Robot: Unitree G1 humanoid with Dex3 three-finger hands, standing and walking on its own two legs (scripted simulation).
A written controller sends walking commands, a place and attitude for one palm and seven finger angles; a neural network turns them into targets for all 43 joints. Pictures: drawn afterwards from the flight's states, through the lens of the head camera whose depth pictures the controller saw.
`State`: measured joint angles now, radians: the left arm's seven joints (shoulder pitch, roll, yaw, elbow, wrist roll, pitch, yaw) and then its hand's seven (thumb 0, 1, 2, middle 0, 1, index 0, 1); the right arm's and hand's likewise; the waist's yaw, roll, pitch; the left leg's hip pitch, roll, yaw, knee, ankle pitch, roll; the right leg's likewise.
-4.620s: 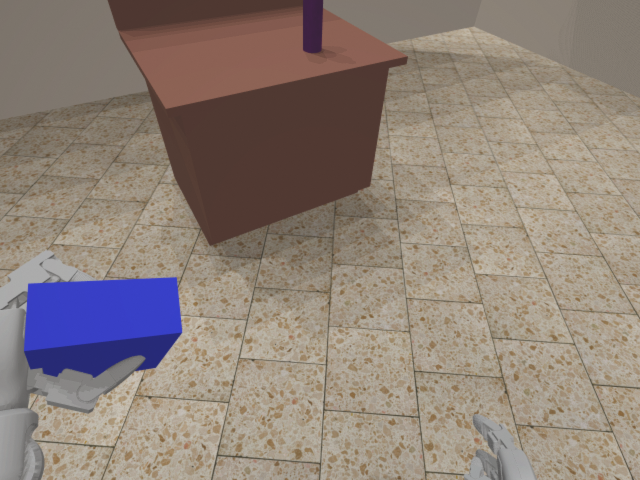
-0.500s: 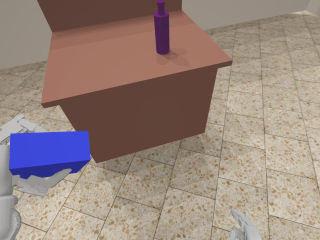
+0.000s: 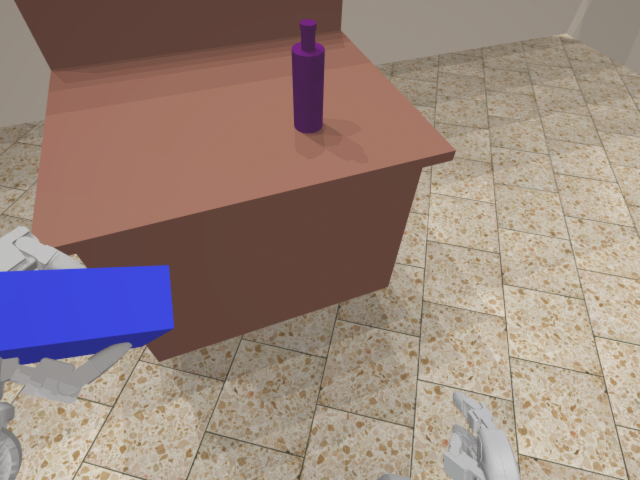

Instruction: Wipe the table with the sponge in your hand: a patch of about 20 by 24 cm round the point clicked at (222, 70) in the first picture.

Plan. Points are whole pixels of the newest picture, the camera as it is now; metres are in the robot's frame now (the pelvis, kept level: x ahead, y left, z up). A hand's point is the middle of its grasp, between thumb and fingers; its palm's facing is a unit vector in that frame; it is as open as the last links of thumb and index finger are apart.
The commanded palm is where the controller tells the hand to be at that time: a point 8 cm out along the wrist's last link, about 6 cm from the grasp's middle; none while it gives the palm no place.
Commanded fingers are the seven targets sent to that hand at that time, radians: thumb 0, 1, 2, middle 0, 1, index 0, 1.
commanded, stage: take the last steps up to it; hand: left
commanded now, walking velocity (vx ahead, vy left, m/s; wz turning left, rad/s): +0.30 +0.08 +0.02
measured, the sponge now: (108, 315) +0.23 +0.21 +0.16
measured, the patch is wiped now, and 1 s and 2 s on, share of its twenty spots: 0.00 0.00 0.00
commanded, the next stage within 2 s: come to a stop and stand still in 1.12 s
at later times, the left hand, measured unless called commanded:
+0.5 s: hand (112, 227) +0.32 +0.23 +0.18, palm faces +0.40 -0.80 -0.44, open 9.4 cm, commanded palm +0.27 +0.28 +0.18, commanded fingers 0.00 0.10 1.30 -1.20 -1.60 -1.20 -1.60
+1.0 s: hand (171, 168) +0.42 +0.21 +0.17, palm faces +0.41 -0.79 -0.45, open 9.4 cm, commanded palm +0.36 +0.25 +0.18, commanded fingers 0.00 0.10 1.30 -1.20 -1.60 -1.20 -1.60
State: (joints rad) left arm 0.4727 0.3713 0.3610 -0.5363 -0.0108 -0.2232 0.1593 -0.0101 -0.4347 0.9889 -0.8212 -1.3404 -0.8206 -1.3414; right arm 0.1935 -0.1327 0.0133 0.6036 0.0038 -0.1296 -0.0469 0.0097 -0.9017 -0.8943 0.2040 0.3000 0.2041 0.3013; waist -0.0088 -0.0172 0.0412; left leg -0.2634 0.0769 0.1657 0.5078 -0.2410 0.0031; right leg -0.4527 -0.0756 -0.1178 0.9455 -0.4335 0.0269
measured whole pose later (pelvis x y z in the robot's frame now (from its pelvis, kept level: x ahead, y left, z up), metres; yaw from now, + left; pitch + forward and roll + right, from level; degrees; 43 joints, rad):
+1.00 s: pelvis +0.20 -0.03 +0.00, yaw +1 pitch +0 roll +3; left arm 0.44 0.32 0.35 -0.43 -0.01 -0.23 0.15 -0.01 -0.44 0.99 -0.82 -1.34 -0.82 -1.34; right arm 0.18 -0.21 0.00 0.68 0.00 -0.07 -0.05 0.01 -0.90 -0.89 0.21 0.30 0.21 0.30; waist 0.00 0.01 0.07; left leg -0.49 0.04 0.06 1.10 -0.38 -0.03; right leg -0.26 -0.06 -0.16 0.54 -0.28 -0.06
